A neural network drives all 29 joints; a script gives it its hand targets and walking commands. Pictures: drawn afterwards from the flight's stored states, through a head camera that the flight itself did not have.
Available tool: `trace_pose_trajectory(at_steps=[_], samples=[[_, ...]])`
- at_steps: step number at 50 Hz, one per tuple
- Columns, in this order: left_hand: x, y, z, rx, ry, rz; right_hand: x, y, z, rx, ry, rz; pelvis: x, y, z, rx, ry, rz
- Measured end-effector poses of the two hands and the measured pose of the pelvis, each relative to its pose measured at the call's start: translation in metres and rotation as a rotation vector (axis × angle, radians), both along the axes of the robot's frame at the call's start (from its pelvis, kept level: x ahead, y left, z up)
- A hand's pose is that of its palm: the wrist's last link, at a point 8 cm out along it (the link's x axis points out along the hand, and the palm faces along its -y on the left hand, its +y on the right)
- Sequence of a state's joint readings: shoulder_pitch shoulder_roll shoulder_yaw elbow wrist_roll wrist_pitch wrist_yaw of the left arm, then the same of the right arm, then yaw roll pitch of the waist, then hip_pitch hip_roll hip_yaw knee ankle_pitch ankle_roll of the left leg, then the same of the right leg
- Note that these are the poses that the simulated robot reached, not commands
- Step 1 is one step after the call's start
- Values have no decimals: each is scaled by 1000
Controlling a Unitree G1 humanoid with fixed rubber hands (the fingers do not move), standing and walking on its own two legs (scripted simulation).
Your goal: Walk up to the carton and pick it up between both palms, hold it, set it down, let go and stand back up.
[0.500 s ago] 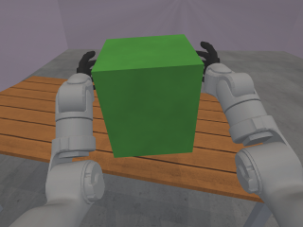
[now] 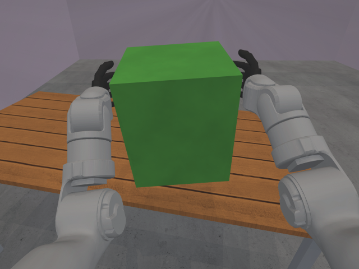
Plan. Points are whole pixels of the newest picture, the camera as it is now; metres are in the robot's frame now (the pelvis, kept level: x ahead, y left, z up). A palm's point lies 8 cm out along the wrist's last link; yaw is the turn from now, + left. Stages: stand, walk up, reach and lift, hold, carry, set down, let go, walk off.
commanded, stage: hold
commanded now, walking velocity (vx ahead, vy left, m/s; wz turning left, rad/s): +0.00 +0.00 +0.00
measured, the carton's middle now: (177, 113) +0.39 +0.01 +0.24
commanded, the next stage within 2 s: none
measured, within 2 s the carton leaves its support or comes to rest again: neither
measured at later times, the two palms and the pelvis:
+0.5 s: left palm (100, 95) +0.37 +0.16 +0.30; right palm (250, 84) +0.36 -0.14 +0.32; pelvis +0.00 +0.00 +0.00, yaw +0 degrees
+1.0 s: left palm (101, 95) +0.37 +0.16 +0.30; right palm (250, 83) +0.36 -0.14 +0.32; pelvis +0.00 +0.00 +0.00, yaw +0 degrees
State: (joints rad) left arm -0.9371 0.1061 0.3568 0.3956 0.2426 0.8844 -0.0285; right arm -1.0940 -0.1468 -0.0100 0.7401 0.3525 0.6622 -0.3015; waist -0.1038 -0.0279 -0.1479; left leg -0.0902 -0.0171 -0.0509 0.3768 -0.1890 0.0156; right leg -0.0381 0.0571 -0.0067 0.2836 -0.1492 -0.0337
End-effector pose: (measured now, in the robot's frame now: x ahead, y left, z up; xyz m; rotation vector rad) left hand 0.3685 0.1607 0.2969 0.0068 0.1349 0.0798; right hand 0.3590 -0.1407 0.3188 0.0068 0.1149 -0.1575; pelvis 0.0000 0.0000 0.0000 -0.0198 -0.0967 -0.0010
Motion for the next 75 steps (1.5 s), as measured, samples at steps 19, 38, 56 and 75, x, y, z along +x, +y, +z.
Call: trace_pose_trajectory(at_steps=[19,38,56,75], samples=[[0,2,1,6,7,5,2,2,1,1,8,5,-1,-1,0,-2,6,9],[0,0,4,8,-11,10,3,0,2,6,-9,10,1,-3,0,-2,8,11],[2,3,-2,-7,-4,5,3,4,3,-14,0,6,2,-2,0,-4,6,10],[-1,4,1,-6,-6,12,2,4,2,-11,-1,11,0,-1,0,-3,5,7]])
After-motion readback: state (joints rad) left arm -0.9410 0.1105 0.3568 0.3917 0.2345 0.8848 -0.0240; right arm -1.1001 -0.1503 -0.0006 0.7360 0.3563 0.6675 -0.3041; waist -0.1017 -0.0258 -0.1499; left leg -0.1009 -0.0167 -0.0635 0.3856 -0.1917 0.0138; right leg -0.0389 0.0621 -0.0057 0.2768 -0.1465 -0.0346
